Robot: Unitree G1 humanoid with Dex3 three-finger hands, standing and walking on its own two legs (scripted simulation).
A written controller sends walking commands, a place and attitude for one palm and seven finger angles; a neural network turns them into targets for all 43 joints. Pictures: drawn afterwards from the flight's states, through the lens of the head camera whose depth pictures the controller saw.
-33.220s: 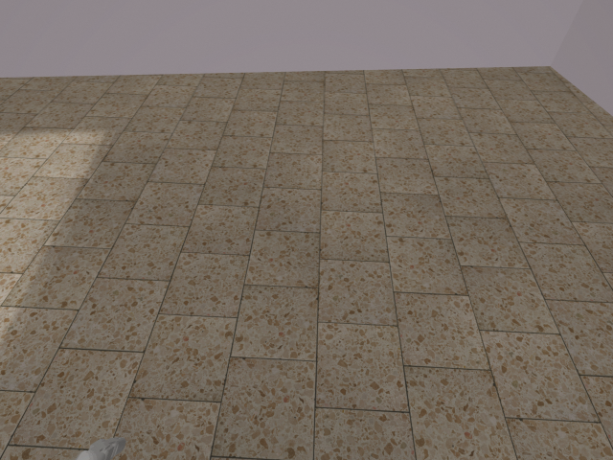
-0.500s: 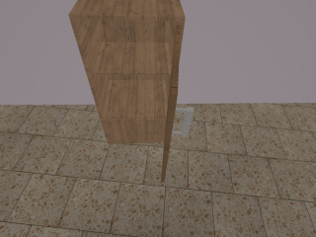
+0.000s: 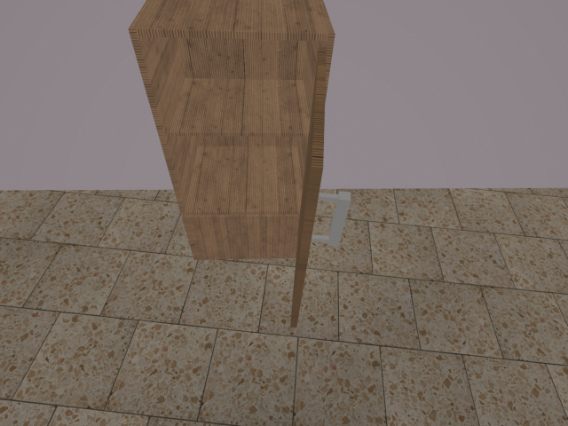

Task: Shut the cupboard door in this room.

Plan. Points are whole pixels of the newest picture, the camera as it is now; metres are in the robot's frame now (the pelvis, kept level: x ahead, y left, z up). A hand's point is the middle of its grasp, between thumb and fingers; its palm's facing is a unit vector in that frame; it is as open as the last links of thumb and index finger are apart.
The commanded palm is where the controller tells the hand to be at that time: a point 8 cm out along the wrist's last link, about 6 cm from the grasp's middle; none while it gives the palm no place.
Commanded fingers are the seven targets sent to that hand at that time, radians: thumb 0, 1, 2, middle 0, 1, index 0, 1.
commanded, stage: walk around to get in front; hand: left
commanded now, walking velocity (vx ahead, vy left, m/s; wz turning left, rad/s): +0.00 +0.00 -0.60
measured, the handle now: (328, 219) +0.49 -0.06 -0.03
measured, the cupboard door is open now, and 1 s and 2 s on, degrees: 82 82 82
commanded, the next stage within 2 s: none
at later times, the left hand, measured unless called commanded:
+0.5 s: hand out of the picture +0.06 +0.13 -0.16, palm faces -0.17 -0.94 -0.30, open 7.3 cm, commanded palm none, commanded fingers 0.00 0.90 0.90 -0.20 -0.30 -0.20 -0.30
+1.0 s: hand out of the picture +0.12 +0.15 -0.17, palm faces -0.42 -0.87 -0.27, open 7.4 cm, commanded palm none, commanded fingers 0.00 0.90 0.90 -0.20 -0.30 -0.20 -0.30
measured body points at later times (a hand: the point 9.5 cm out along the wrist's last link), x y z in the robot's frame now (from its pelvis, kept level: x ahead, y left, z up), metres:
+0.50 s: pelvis -0.03 -0.06 -0.01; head +0.02 -0.11 +0.44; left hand +0.07 +0.18 -0.14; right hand -0.01 -0.32 -0.18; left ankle -0.03 +0.11 -0.66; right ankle -0.03 -0.12 -0.74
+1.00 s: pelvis +0.00 -0.03 +0.00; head +0.05 -0.05 +0.44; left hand +0.15 +0.20 -0.15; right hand +0.00 -0.32 -0.13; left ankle +0.06 +0.10 -0.72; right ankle -0.03 -0.12 -0.74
